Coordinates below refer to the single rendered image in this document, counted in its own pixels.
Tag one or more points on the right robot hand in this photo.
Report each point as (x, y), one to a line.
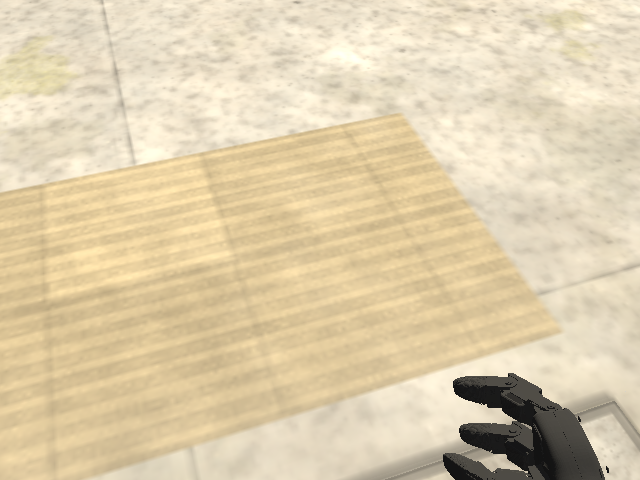
(556, 448)

